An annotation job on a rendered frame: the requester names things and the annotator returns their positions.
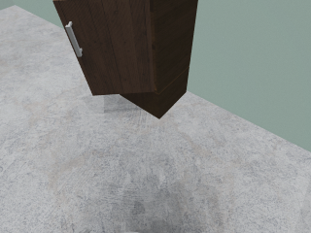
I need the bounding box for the handle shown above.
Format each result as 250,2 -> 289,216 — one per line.
65,21 -> 83,57

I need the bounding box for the cupboard door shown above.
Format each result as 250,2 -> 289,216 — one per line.
52,0 -> 155,96

